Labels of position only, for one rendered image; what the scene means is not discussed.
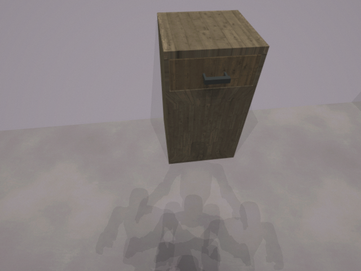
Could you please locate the cabinet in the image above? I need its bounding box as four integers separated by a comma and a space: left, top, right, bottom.
157, 10, 269, 164

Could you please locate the handle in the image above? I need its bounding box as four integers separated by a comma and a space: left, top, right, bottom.
202, 72, 231, 85

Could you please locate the drawer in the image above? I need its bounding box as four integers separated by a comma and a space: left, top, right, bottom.
169, 54, 261, 91

